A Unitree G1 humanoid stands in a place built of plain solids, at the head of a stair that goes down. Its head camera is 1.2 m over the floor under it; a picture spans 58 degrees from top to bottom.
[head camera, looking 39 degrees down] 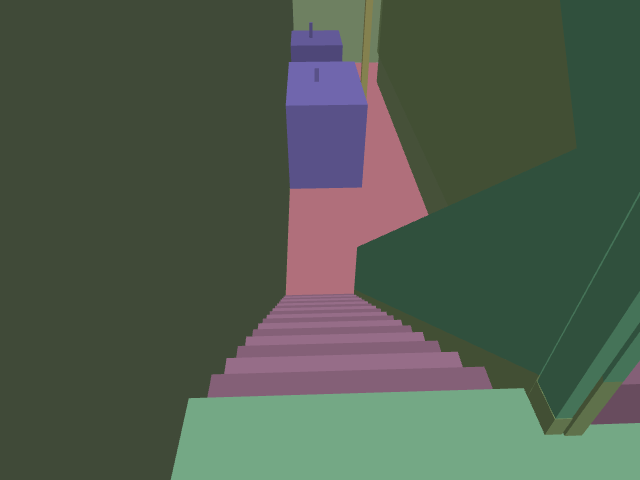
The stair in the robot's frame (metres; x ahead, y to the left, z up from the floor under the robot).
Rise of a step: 0.20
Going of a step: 0.22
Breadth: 1.03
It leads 2 degrees to the left of straight ahead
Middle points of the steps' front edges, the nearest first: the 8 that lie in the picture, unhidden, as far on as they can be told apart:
0.74 -0.12 0.00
0.96 -0.11 -0.20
1.18 -0.10 -0.41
1.40 -0.09 -0.61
1.62 -0.09 -0.81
1.84 -0.08 -1.02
2.06 -0.07 -1.22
2.28 -0.07 -1.42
